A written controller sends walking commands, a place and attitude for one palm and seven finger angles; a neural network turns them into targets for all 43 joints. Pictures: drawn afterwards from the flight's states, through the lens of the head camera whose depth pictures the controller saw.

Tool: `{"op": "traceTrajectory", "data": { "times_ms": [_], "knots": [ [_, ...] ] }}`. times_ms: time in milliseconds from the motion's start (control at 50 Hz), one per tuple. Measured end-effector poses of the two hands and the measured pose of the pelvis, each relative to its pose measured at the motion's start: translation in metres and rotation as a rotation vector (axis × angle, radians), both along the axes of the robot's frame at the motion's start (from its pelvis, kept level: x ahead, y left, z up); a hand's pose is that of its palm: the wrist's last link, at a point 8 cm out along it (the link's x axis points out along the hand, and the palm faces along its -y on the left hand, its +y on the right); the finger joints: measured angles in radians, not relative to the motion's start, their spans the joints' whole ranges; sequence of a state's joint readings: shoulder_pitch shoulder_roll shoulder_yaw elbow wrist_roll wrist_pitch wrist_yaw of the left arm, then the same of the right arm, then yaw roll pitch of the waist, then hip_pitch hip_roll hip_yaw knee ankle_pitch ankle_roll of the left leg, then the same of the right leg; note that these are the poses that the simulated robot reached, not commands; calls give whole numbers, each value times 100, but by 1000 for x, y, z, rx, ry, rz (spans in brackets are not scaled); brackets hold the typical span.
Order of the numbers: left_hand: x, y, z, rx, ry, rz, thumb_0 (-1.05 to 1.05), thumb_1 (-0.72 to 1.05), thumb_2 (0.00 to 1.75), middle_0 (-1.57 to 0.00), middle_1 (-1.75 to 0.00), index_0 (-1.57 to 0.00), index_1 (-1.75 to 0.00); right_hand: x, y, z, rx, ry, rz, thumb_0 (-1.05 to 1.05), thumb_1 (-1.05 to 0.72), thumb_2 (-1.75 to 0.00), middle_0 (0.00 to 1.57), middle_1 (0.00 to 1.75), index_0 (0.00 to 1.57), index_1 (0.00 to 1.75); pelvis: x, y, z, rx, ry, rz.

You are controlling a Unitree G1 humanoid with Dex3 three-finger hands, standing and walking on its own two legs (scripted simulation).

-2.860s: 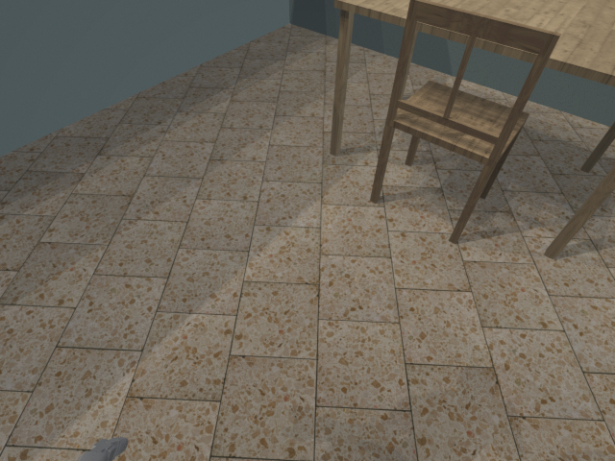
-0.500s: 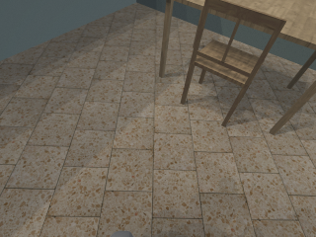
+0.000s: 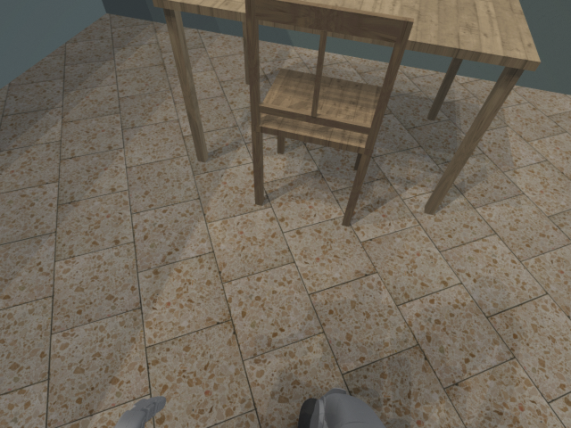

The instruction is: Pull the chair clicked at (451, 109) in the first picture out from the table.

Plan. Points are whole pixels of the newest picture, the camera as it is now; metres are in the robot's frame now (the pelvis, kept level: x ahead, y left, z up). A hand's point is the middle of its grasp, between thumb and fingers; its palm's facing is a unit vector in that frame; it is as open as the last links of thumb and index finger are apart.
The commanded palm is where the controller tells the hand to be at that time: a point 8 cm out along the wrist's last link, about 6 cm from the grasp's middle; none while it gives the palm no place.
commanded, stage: walk to a spot facing it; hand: left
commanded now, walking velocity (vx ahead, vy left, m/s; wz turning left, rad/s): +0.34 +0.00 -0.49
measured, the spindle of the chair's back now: (318, 76) +1.03 -0.08 -0.09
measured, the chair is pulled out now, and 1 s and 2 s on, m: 0.00 0.00 0.00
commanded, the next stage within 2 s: take the last steps up to it in 0.34 s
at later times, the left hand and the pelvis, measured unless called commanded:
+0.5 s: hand (170, 376) +0.22 +0.20 -0.16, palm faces -0.07 -0.98 -0.20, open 7.4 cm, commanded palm none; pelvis +0.22 +0.01 +0.01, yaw -11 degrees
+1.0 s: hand (228, 235) +0.50 +0.13 -0.15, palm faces -0.36 -0.92 -0.15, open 7.4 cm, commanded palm none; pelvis +0.36 -0.01 +0.02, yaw -19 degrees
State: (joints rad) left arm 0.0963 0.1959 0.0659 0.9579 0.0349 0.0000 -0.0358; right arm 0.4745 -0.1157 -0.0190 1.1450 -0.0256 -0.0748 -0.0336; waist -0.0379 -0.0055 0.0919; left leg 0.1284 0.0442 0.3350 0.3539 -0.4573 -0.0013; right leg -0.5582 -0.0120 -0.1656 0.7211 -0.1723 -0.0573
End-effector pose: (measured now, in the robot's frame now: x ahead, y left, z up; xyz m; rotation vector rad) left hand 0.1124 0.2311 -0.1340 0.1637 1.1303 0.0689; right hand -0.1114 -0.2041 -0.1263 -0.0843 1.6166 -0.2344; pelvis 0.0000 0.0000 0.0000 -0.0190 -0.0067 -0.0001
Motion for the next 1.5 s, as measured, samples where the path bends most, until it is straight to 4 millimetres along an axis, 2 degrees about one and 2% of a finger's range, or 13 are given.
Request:
{"op": "traceTrajectory", "data": {
  "times_ms": [60,100,320,460,560,660,840,1000,1120,1200,1300,1420,1500],
  "knots": [
    [47,-14,-9,4,-40,-41,1,91,90,-20,-30,-19,-30,12,-1,-10,25,62,-47,0,-91,-89,20,30,20,30,38,-9,-13,21,-7,-22],
    [64,-20,-12,6,-48,-37,1,91,90,-20,-30,-20,-30,36,-6,-17,29,58,-64,0,-91,-89,20,30,20,30,56,-14,-16,21,-12,-49],
    [75,-8,12,62,168,-38,0,93,89,-20,-30,-20,-30,282,-41,0,-35,-414,-15,0,-91,-89,19,30,20,30,141,-12,13,21,7,-133],
    [96,8,11,50,238,-3,1,91,89,-20,-30,-20,-30,391,-30,11,-42,-521,50,0,-91,-89,19,30,20,30,197,6,13,11,30,-175],
    [123,26,-8,28,294,13,1,91,89,-20,-30,-20,-30,452,-10,11,-72,-571,72,0,-91,-89,19,30,20,30,244,25,1,-3,27,-205],
    [177,38,-14,22,312,-69,1,91,89,-20,-30,-20,-30,453,4,19,-102,-563,5,0,-91,-89,20,30,20,30,276,34,5,5,0,-267],
    [308,18,1,10,166,-201,1,91,90,-20,-30,-20,-30,380,-7,28,-178,-331,-181,-3,-95,-89,20,30,20,30,322,27,21,-3,11,-313],
    [397,-50,8,6,107,-328,1,91,90,-19,-30,-19,-30,316,6,18,-75,-77,-329,-1,-92,-89,19,30,20,30,360,-11,19,15,17,-338],
    [453,-119,4,16,23,-380,1,91,90,-20,-30,-20,-30,303,2,-4,52,64,-408,0,-91,-89,20,30,20,30,390,-60,0,31,15,-339],
    [454,-139,11,7,7,-309,0,91,89,-20,-30,-20,-30,345,-30,-8,75,34,-369,0,-91,-89,20,30,20,30,410,-83,7,26,5,-318],
    [455,-133,21,60,19,-225,-3,95,89,-20,-30,-20,-30,440,-86,-9,21,-156,-286,1,-91,-89,19,30,20,30,436,-104,16,12,13,-292],
    [429,-137,8,46,167,-185,-1,93,89,-20,-30,-20,-30,539,-143,-3,-72,-309,-197,2,-95,-89,19,30,20,30,470,-115,14,-12,15,-286],
    [410,-141,-7,7,286,-148,0,92,90,-20,-30,-20,-30,595,-161,4,-110,-366,-138,2,-95,-89,19,30,20,30,497,-118,9,-24,10,-288]
  ]
}}
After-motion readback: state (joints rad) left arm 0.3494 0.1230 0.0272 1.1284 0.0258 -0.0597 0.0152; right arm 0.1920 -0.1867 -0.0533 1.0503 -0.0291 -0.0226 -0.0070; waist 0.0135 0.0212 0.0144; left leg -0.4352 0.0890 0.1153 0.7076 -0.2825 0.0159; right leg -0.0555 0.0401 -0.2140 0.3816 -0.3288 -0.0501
